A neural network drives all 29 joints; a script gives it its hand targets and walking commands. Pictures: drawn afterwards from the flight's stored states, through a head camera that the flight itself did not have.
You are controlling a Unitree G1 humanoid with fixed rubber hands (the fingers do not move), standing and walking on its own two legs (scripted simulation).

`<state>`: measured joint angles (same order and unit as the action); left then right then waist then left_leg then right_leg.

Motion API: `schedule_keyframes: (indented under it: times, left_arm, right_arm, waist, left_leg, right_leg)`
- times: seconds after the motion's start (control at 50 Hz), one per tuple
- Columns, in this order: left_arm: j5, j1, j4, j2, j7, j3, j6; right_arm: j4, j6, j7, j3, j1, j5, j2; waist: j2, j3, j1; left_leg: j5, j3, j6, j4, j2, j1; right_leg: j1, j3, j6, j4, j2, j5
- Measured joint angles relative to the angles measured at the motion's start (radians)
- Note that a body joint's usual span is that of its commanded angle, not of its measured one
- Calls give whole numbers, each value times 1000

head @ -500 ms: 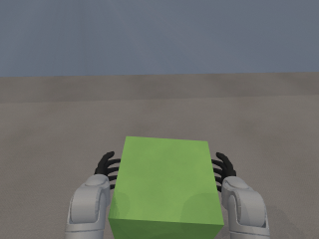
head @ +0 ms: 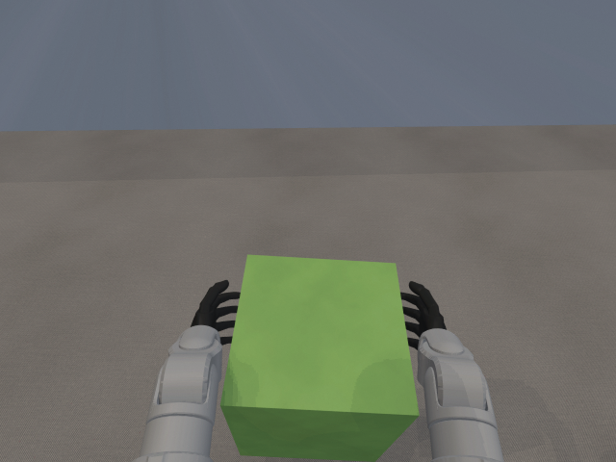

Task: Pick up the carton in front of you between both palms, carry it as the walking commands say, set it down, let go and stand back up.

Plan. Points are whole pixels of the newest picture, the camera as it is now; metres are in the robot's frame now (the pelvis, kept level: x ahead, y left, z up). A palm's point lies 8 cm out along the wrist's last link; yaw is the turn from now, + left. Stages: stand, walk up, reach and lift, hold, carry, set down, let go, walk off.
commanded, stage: carry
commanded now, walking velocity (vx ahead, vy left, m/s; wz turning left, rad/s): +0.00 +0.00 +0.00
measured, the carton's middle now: (314, 363) +0.30 +0.00 -0.04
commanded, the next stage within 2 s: hold in 0.16 s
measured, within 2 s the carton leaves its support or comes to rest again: neither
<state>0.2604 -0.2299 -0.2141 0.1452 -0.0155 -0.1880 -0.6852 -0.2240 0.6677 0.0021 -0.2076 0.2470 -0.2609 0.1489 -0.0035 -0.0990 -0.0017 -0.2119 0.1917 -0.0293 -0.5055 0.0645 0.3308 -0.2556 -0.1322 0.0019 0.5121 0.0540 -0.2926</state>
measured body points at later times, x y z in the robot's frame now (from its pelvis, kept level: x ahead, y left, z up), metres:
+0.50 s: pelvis -0.02 -0.01 +0.01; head -0.05 +0.00 +0.46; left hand +0.27 +0.16 +0.04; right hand +0.29 -0.14 +0.05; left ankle +0.03 +0.10 -0.74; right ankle -0.02 -0.13 -0.74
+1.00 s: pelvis -0.02 -0.01 +0.01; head -0.07 +0.00 +0.45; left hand +0.28 +0.15 +0.05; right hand +0.29 -0.16 +0.05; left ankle +0.03 +0.10 -0.74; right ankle -0.02 -0.13 -0.74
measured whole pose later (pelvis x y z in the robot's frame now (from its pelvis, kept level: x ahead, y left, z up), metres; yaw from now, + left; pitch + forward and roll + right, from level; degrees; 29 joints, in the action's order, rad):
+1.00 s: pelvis -0.02 -0.01 +0.01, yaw +0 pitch -9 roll +0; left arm 0.32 -0.30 -0.29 0.16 0.00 -0.25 -0.73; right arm -0.34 0.68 -0.02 -0.29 0.32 -0.31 0.17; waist -0.03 0.02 0.00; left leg -0.15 -0.02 -0.02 -0.39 -0.03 0.08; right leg -0.02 0.08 -0.01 0.41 -0.03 -0.24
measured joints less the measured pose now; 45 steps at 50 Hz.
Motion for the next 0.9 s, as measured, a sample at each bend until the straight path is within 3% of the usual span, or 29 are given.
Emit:
schedule_keyframes:
  times: [0.16,0.22,0.3,0.56,0.9]
  left_arm:
    - [-21,33,63,-6,-10,29,-43]
    - [-20,45,78,-7,-10,39,-50]
    - [-13,49,75,-8,-11,48,-48]
    - [21,-2,8,0,-3,-5,-51]
    - [61,-67,-76,16,17,-58,-50]
  right_arm:
    - [62,43,8,29,-32,22,-6]
    - [72,43,6,39,-46,21,-8]
    - [64,31,4,38,-56,23,-10]
    - [-51,16,-16,-19,28,-15,7]
    - [-121,8,-23,-82,73,-42,19]
  waist:
    - [0,-5,1]
    - [-8,73,-1]
    - [-32,125,-10]
    - [-26,153,-1]
    - [-31,128,3]
  left_leg:
    - [-5,-1,-1,-5,-1,2]
    - [32,-66,0,57,-35,-100]
    - [57,-102,6,126,-60,-183]
    - [83,-163,18,127,-66,-229]
    - [66,-212,16,110,-92,-240]
  right_leg:
    - [-1,0,2,5,2,-5]
    - [100,65,-6,-52,-24,25]
    - [187,144,-4,-108,-41,47]
    - [239,143,-11,-103,-61,48]
    - [233,204,-11,-87,-84,51]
